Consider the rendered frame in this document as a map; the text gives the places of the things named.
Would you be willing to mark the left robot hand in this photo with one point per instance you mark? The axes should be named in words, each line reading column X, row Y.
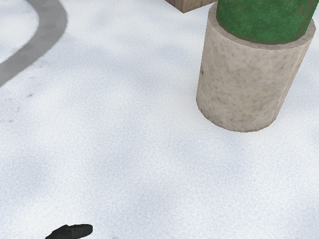
column 71, row 232

